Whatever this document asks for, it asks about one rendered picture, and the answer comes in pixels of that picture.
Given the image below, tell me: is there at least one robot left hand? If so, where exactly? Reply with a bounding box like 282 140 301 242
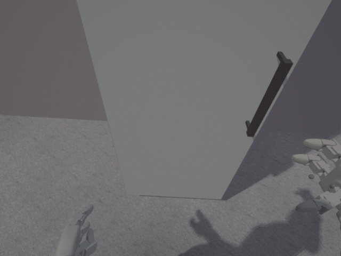
54 204 98 256

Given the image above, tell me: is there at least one fridge door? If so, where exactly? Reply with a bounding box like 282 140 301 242
77 0 332 199

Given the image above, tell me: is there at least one handle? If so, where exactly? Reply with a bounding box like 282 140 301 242
246 52 293 137

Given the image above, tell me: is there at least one robot right hand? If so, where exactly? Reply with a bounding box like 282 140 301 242
291 139 341 215

